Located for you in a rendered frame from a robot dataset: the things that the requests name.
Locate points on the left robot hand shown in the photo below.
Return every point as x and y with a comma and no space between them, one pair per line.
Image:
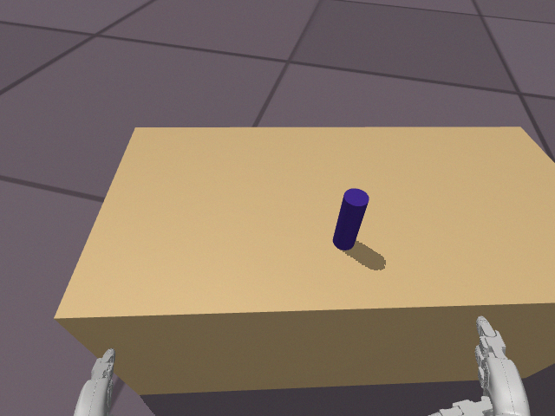
95,397

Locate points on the right robot hand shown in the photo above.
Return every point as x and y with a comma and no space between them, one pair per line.
503,389

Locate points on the can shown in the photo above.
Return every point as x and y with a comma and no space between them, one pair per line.
350,217

